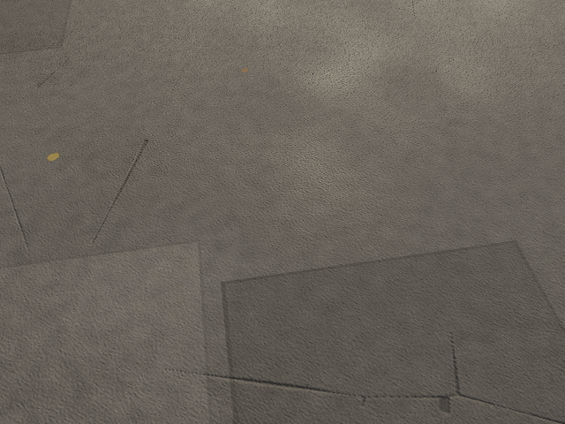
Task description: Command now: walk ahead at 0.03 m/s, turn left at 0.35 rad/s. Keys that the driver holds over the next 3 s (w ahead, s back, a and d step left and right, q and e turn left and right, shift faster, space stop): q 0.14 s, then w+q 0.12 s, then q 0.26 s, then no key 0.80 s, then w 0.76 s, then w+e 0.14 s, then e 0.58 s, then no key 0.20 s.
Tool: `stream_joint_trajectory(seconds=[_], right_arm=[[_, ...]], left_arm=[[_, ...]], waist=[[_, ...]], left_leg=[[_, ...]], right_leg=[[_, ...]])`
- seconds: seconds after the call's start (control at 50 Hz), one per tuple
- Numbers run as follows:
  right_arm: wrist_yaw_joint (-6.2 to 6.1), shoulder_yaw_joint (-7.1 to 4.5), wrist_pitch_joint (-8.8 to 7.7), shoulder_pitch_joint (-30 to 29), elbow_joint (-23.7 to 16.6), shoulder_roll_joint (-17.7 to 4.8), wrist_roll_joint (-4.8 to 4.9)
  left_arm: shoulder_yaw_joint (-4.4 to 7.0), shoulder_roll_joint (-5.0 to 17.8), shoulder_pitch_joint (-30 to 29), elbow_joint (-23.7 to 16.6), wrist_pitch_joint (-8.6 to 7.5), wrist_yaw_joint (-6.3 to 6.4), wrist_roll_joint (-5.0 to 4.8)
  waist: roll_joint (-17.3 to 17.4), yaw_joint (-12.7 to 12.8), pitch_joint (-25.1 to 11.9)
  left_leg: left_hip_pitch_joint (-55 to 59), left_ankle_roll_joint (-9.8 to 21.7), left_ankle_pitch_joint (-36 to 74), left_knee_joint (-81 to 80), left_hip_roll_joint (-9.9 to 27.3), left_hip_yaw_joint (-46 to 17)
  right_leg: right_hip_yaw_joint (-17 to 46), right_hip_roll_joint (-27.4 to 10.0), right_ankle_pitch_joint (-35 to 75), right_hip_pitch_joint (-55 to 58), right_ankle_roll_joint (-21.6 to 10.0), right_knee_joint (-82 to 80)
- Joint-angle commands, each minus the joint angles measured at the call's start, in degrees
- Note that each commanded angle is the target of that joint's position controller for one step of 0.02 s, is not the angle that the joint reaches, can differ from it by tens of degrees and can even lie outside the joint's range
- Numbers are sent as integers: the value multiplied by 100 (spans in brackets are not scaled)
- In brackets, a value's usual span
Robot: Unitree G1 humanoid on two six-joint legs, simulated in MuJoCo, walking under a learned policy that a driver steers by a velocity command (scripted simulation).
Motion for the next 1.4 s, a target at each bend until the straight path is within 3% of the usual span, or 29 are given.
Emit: stream_joint_trajectory(seconds=[0.02, 0.06, 0.1, 0.12, 0.14, 0.16, 0.18, 0.22, 0.26, 0.36, 0.48, 0.54, 0.56, 0.58, 0.6, 0.62, 0.66, 0.78, 0.82, 0.88, 0.9, 0.92, 0.94, 0.96, 0.98, 1.04, 1.32, 1.36, 1.4], right_arm=[[22, -186, -2, -174, -521, -468, -1], [91, -221, 56, -42, -586, -429, 9], [149, -261, 101, 106, -581, -415, 53], [141, -337, 115, 184, -567, -566, 38], [73, -532, 125, 159, -670, -1288, -5], [113, -523, 47, 909, -587, -1374, -96], [137, -445, -104, 1038, -574, -1229, -89], [85, -391, -269, 604, -709, -1006, 92], [-19, -322, -276, 384, -788, -874, 94], [-158, -416, -186, 539, -838, -1061, 46], [-151, -464, 34, 376, -1014, -1068, 86], [-202, -405, 92, 26, -1171, -916, 136], [-220, -327, 89, 221, -1177, -677, 91], [-222, -220, 80, 671, -1116, -303, -38], [-240, -316, 53, 844, -1261, -590, 36], [-251, -412, 44, 1039, -1091, -1031, -16], [-269, -478, 137, 882, -884, -1065, 38], [-173, -208, 147, 408, -990, -421, 4], [-146, -196, 118, 267, -999, -488, 28], [-113, -215, 94, 572, -792, -536, 5], [-125, -228, 89, 519, -838, -710, -55], [-168, -284, 99, 587, -891, -1075, -104], [-127, -248, 108, 328, -778, -992, -104], [-57, -166, 70, 105, -879, -602, -100], [-34, -129, 32, 135, -810, -495, -150], [-39, -128, -88, 269, -679, -612, -111], [-46, -48, -156, 351, -122, -507, -58], [-70, -85, -125, 511, 23, -594, -15], [-83, -182, -110, 746, 82, -906, 34]], left_arm=[[283, 1012, 249, -236, -27, 130, -13], [283, 996, -182, -410, -17, 177, -64], [324, 1090, -485, -486, 14, 179, -125], [338, 1053, -320, -423, 30, 152, -120], [287, 786, -138, -546, 38, 115, -1], [203, 657, -797, -826, 17, 88, 57], [222, 672, -635, -809, -39, 11, -20], [278, 801, -604, -695, -148, -69, -93], [305, 822, -750, -704, -259, -73, -27], [197, 469, -900, -743, -389, -126, 8], [195, 692, -1021, -891, -317, -207, -99], [246, 818, -539, -780, -391, -265, -71], [291, 1028, -409, -779, -392, -252, 8], [290, 1268, -482, -886, -336, -212, 101], [291, 1331, -417, -802, -277, -242, 251], [217, 1020, -592, -936, -283, -271, 132], [118, 731, -902, -1002, -265, -304, 46], [45, 768, -888, -767, -142, -276, 31], [78, 944, -670, -677, -101, -284, 7], [10, 871, -625, -577, -86, -303, -97], [-37, 771, -395, -493, -136, -325, -92], [-97, 618, -285, -521, -205, -375, 52], [-147, 334, -126, -488, -238, -386, 61], [-124, 565, -442, -453, -226, -368, 107], [-95, 634, -592, -426, -206, -361, 83], [-75, 676, -456, -265, -120, -295, 36], [-43, 714, -334, 446, -15, -172, -20], [-54, 636, -270, 548, 7, -158, -51], [-60, 590, -567, 416, -52, -174, -101]], waist=[[-1147, 152, -431], [-1292, 55, -427], [-985, -91, -392], [-570, -95, -404], [1083, 123, -342], [1579, -421, -673], [911, -352, -928], [195, -155, -544], [344, -99, -333], [383, -78, -439], [638, -47, -462], [597, 292, -599], [277, 233, -792], [-997, -78, -977], [-1885, -218, -837], [-1334, -181, -731], [-786, -182, -527], [-1158, 19, -538], [-1191, 170, -568], [-1006, -74, -489], [-799, -33, -540], [-50, 130, -760], [849, 416, -756], [557, 204, -532], [444, 134, -385], [342, 133, -85], [-92, 124, -157], [92, 73, -195], [586, -141, 264]], left_leg=[[-709, 112, 242, 769, 66, 91], [-707, 125, -1028, 1147, 173, 184], [-29, 243, -596, 436, 168, 298], [502, 364, 238, -164, 178, 22], [1003, 937, 1445, -1060, 1159, -1914], [1741, 1810, 1324, -1647, 1878, -3531], [2096, 1878, 336, -1670, 1988, -3571], [1836, 1369, -1749, -1864, 1606, -3077], [1493, 1165, -1829, -2162, 1331, -2807], [1322, 1119, 1392, -1628, 893, -1842], [885, 1021, 1442, -1332, 911, -2443], [865, 672, 1587, -747, 679, -2553], [554, 392, 879, -248, 434, -2312], [-94, 67, -1362, 1024, -280, -1456], [-1050, -155, -2785, 1949, -689, -1009], [-1200, -359, -2494, 2812, -343, -1105], [-1169, -570, -1828, 3255, -205, -1023], [-32, -769, -1191, 1395, 166, -262], [272, -717, -1022, 681, 175, -126], [1187, -447, 279, -1125, 93, 18], [1707, -277, 892, -1310, 345, -341], [2168, -11, 2109, -1100, 1037, -1011], [1435, 364, 1425, -1012, 1169, -1078], [1079, 346, 571, -1128, 940, -998], [963, 210, 244, -1157, 780, -893], [828, 49, 588, -1086, 623, -765], [973, 61, 1229, -1013, 459, -574], [1004, 198, -417, -1229, 430, -661], [934, 655, -2796, -1887, 1005, -1622]], right_leg=[[1163, -1384, 1936, 773, -924, -744], [1342, -1826, 2455, 632, -1149, -677], [857, -1582, 2167, 176, -835, -355], [410, -1229, 1516, -190, -511, 165], [-494, -288, 216, -1223, 106, 1628], [97, 454, -2195, -2268, 220, 2891], [719, 251, -2114, -2611, 105, 3612], [831, -42, -1070, -2926, -107, 3363], [819, -124, -288, -2613, -91, 2688], [636, 308, 189, -1688, 202, 1131], [766, 540, 196, -846, 261, 302], [706, 416, 1176, 93, 76, -1053], [1087, -201, 1792, 786, -144, -1277], [2236, -1325, 3106, 1413, -640, -1315], [3488, -1953, 3135, 1387, -1552, -1434], [3339, -1925, 2608, 1263, -1747, -1454], [2252, -1243, 2020, 938, -1371, -1348], [1273, -733, 2165, 521, -1372, -1399], [1408, -851, 2151, 609, -1443, -1332], [1343, -745, 1981, 343, -1198, -1080], [1284, -649, 1736, 19, -873, -1022], [875, -307, 1180, -297, -511, -539], [410, 92, 297, 59, -211, -712], [391, 101, 452, 317, -27, -680], [376, 122, 630, 327, 3, -674], [444, 67, 993, 319, -44, -683], [440, 32, 1387, 664, 33, -723], [114, 308, 186, 483, 13, -420], [-144, 501, -794, -493, -67, 399]])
